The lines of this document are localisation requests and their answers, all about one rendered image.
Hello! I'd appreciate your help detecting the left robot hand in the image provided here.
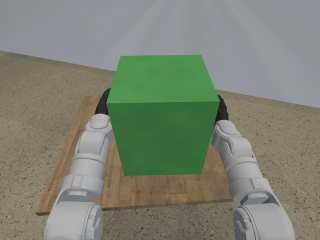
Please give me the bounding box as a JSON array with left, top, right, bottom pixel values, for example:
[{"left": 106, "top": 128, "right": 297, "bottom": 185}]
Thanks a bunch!
[{"left": 95, "top": 88, "right": 111, "bottom": 116}]

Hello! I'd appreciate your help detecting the left robot forearm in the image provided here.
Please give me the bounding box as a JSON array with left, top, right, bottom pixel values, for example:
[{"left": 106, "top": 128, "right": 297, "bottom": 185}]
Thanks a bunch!
[{"left": 43, "top": 113, "right": 113, "bottom": 240}]

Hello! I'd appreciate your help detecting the right robot hand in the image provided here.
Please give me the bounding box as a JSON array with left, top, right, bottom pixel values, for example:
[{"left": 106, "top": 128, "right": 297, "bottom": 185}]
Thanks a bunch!
[{"left": 213, "top": 94, "right": 229, "bottom": 127}]

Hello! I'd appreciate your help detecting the robot left upper arm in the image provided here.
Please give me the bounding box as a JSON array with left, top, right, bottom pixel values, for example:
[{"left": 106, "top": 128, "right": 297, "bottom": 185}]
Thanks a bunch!
[{"left": 44, "top": 201, "right": 103, "bottom": 240}]

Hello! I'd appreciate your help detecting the table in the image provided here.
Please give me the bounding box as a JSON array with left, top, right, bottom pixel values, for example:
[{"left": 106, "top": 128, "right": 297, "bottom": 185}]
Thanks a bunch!
[{"left": 35, "top": 95, "right": 233, "bottom": 216}]

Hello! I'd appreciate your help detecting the carton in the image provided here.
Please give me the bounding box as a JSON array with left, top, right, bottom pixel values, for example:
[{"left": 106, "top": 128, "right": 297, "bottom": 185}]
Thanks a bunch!
[{"left": 106, "top": 54, "right": 220, "bottom": 176}]

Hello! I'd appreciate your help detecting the right robot forearm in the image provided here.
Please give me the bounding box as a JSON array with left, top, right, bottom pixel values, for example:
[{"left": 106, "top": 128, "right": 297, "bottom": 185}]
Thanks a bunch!
[{"left": 211, "top": 120, "right": 296, "bottom": 240}]

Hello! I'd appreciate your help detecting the robot right upper arm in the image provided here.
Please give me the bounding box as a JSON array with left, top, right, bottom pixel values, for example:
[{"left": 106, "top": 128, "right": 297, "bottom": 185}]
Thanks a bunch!
[{"left": 233, "top": 203, "right": 295, "bottom": 240}]

